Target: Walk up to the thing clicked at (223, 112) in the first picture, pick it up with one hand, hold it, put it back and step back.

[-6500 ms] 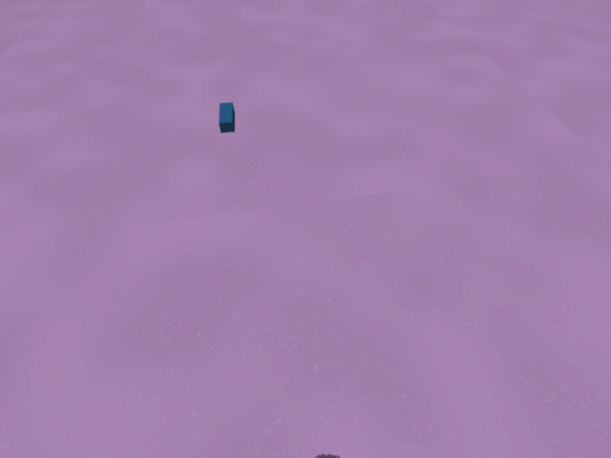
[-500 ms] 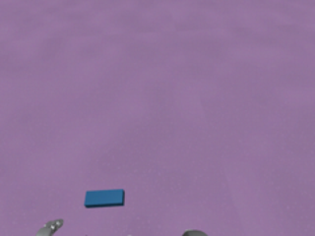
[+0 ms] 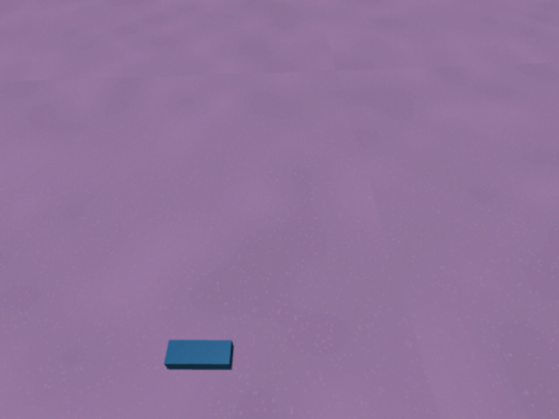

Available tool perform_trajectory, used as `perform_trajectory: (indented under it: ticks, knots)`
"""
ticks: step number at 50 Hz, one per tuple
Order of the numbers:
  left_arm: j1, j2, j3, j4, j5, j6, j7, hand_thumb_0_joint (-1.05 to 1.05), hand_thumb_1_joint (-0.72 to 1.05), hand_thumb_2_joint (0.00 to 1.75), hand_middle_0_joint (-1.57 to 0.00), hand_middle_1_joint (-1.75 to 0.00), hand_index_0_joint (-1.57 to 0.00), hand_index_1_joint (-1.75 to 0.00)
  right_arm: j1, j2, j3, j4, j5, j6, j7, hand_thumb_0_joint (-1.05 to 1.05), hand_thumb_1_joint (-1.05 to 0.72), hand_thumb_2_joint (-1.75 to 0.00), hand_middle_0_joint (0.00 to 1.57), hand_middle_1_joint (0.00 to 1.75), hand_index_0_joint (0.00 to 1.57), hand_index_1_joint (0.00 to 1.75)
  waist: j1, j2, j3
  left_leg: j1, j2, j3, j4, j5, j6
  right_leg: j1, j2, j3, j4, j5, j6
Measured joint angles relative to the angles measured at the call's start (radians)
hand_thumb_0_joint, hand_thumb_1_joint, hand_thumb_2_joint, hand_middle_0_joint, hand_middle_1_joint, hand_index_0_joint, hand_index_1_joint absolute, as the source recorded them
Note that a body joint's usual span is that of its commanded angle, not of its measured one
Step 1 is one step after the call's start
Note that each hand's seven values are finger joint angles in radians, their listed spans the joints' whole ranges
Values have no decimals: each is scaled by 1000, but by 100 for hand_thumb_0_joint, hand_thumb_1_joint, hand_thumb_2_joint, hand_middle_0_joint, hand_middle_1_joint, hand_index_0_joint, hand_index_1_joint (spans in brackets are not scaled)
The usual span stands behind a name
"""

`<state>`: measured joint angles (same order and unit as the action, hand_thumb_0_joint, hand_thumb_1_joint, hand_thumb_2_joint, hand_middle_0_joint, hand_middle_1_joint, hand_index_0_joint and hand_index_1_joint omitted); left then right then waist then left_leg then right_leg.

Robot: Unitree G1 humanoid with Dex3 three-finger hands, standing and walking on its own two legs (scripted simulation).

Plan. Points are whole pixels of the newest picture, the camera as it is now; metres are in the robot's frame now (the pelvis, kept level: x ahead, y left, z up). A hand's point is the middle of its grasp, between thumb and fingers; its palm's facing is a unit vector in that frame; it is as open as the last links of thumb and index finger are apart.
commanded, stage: walk up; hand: left
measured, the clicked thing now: (200, 354) +0.44 +0.30 -0.74
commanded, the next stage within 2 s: stand in 0.96 s
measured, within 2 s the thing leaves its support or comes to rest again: neither
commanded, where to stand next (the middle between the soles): +0.07 -0.01 m, yaw +0 degrees
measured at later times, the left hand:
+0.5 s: hand out of the picture +0.12 +0.25 -0.15, palm faces +0.00 -0.94 -0.33, open 7.4 cm
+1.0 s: hand out of the picture +0.11 +0.25 -0.15, palm faces -0.01 -0.94 -0.33, open 7.4 cm
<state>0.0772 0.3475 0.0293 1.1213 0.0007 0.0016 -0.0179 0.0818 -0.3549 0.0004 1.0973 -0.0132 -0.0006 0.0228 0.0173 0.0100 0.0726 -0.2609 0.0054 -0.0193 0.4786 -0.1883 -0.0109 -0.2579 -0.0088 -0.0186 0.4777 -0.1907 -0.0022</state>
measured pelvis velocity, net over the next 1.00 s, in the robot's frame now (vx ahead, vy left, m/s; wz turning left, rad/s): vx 0.02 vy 0.00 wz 0.00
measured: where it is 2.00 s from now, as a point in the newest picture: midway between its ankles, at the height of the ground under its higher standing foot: outside the picture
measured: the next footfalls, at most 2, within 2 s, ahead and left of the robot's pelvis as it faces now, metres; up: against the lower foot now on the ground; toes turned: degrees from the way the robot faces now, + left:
none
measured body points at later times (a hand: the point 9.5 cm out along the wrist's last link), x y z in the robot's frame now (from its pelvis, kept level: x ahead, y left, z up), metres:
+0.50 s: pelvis +0.02 +0.00 +0.01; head +0.05 +0.00 +0.46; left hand +0.12 +0.30 -0.12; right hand +0.13 -0.29 -0.13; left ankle +0.05 +0.13 -0.74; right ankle +0.04 -0.12 -0.74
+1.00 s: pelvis +0.02 +0.00 +0.01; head +0.04 +0.00 +0.46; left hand +0.11 +0.30 -0.12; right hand +0.11 -0.30 -0.13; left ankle +0.05 +0.13 -0.74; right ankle +0.04 -0.12 -0.74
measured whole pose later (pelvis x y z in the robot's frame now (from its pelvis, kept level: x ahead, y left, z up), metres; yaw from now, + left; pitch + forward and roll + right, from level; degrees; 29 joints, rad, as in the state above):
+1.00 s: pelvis +0.02 +0.00 +0.01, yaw +0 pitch -2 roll +0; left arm 0.07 0.34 0.03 1.14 0.01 0.00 -0.01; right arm 0.07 -0.35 0.00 1.13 -0.01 0.01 0.01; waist 0.00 0.01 0.07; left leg -0.17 0.01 -0.02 0.35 -0.16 -0.01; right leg -0.17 0.00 -0.02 0.35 -0.16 0.00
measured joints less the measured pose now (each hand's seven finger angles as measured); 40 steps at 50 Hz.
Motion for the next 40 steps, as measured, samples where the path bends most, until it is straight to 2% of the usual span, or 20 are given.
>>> perform_trajectory:
  ticks: [18, 40]
  knots:
    - [-30, -4, -10, 13, -6, -4, 5, 0, 90, 90, -20, -30, -20, -30, -25, 7, -6, 27, 9, -4, -14, 0, -90, -90, 21, 30, 20, 30, -17, -3, 9, 60, -7, 3, -91, 18, 7, 61, -7, 3, -93, 20, 12]
    - [-21, -9, -3, 18, 4, -3, 7, 0, 90, 90, -20, -30, -20, -30, -32, 6, -7, 26, 8, 7, -11, 0, -90, -90, 21, 30, 20, 30, -15, -1, -1, 89, 3, 2, -115, 25, -2, 88, 2, 1, -114, 26, 3]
